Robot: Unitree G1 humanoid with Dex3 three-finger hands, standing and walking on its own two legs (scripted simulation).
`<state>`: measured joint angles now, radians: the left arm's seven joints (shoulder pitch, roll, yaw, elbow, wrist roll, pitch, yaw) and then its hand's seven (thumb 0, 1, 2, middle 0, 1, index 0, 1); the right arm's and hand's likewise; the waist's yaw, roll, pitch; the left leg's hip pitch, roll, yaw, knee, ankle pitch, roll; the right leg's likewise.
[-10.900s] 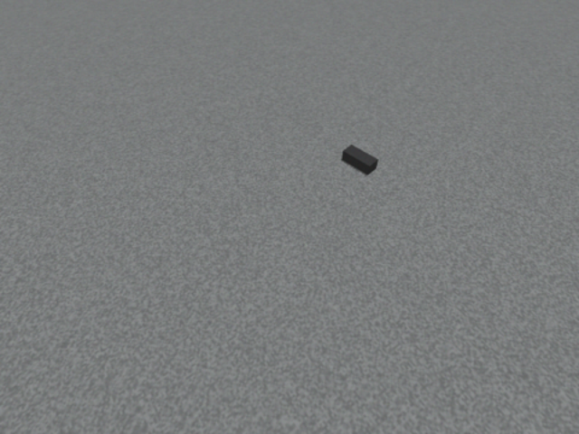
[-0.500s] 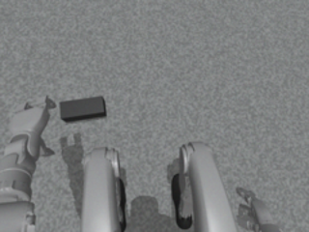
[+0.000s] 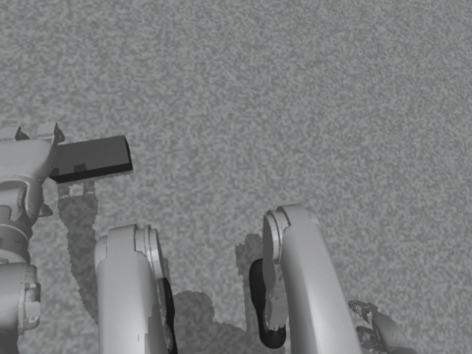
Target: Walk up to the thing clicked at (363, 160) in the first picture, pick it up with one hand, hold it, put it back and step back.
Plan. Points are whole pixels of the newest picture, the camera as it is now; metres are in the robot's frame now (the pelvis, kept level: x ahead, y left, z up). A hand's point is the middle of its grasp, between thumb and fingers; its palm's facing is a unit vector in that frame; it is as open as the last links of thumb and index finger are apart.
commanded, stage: rise first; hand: left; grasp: from above
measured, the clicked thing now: (91, 159) +0.51 +0.28 -0.33
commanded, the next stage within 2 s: none
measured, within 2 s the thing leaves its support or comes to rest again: neither
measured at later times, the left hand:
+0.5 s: hand (53, 171) +0.44 +0.31 -0.19, palm faces -0.45 -0.07 -0.89, open 14.0 cm
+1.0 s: hand (55, 167) +0.45 +0.31 -0.20, palm faces -0.44 -0.07 -0.90, open 14.1 cm
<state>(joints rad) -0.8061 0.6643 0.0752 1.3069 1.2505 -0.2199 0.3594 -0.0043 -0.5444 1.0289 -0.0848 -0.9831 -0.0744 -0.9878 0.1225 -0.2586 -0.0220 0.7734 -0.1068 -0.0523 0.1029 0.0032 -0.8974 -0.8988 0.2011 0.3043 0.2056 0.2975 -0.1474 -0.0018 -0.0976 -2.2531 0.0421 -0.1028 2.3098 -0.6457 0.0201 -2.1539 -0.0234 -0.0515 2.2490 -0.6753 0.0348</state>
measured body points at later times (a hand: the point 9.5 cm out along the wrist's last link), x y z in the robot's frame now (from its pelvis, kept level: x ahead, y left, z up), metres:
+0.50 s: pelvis +0.01 +0.00 -0.02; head +0.25 +0.06 +0.35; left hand +0.46 +0.31 -0.14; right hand +0.08 -0.28 -0.14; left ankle +0.09 +0.12 -0.32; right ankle +0.10 -0.13 -0.32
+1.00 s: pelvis +0.01 +0.00 -0.03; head +0.25 +0.06 +0.34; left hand +0.47 +0.31 -0.15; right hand +0.07 -0.28 -0.14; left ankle +0.09 +0.12 -0.32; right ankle +0.10 -0.13 -0.32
